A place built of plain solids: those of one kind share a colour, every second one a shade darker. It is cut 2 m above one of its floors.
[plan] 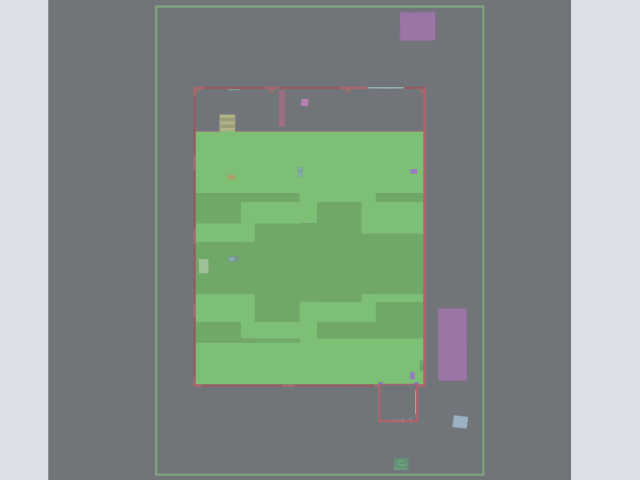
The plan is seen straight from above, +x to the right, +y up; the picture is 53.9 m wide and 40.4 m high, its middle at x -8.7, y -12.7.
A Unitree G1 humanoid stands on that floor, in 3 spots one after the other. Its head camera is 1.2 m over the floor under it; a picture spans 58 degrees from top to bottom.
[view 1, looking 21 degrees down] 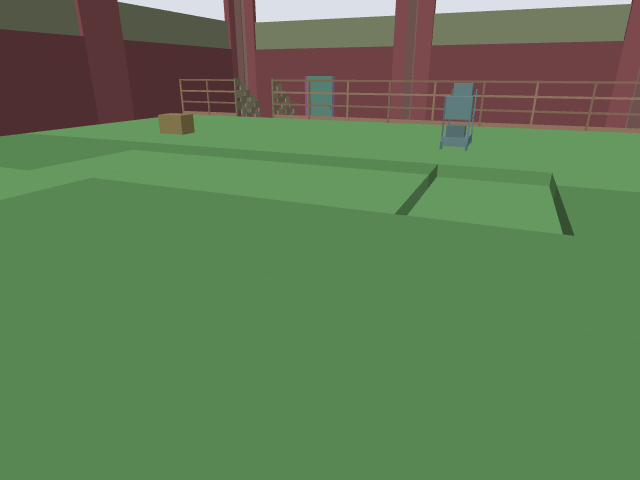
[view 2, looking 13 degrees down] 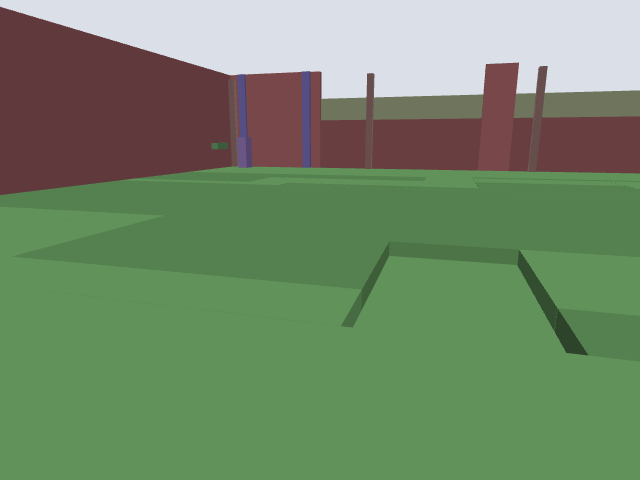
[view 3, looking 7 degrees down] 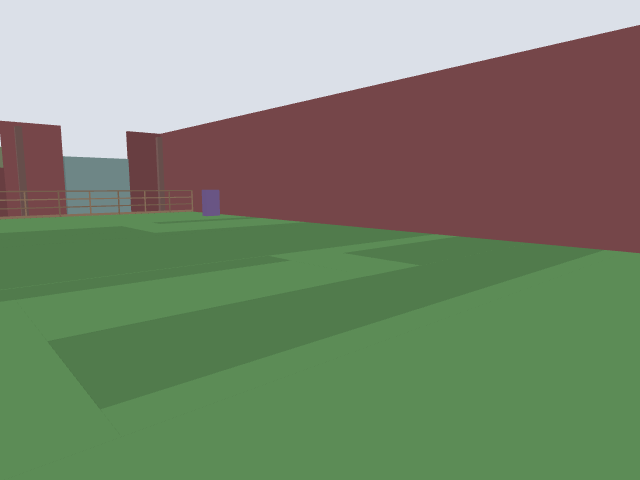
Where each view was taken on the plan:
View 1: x -9.55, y -15.05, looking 113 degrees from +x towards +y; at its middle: raised_floor_bank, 3.34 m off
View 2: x -9.55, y -6.15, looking -74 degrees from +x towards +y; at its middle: raised_floor_bank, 5.33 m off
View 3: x -9.55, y -23.45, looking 48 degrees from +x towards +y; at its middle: raised_floor_bank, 9.86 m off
